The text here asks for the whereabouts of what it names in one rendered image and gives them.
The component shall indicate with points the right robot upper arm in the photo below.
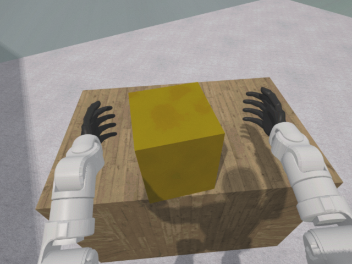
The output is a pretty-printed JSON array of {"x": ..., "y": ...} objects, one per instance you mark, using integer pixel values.
[{"x": 330, "y": 245}]

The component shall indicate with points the left robot forearm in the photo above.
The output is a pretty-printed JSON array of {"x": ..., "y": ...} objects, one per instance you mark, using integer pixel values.
[{"x": 70, "y": 218}]

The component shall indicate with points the left robot upper arm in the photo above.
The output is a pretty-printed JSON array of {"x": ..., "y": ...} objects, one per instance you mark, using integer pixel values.
[{"x": 84, "y": 255}]

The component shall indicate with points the carton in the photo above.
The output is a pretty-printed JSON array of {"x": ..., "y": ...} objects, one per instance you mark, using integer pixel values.
[{"x": 177, "y": 140}]

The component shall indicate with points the robot right hand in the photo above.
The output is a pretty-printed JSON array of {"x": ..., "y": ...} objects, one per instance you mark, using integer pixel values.
[{"x": 271, "y": 107}]

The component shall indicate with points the robot left hand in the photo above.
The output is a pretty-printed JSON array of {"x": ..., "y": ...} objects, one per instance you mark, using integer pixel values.
[{"x": 91, "y": 122}]

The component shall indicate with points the pedestal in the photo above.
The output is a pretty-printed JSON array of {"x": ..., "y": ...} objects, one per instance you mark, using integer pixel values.
[{"x": 251, "y": 206}]

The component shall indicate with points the right robot forearm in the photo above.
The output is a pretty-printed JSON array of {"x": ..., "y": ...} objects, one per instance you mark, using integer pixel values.
[{"x": 318, "y": 198}]

